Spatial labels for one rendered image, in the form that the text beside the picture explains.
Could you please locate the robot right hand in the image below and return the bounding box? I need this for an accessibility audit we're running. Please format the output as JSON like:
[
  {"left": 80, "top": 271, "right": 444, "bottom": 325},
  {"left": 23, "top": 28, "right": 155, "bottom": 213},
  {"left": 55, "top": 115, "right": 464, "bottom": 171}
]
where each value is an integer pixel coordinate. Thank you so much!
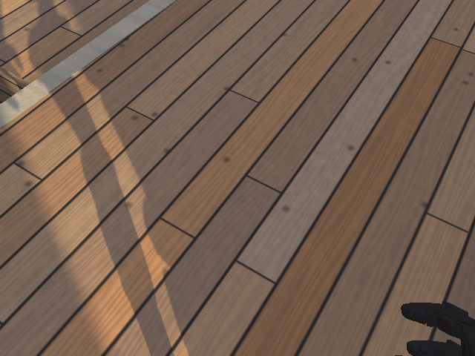
[{"left": 395, "top": 301, "right": 475, "bottom": 356}]

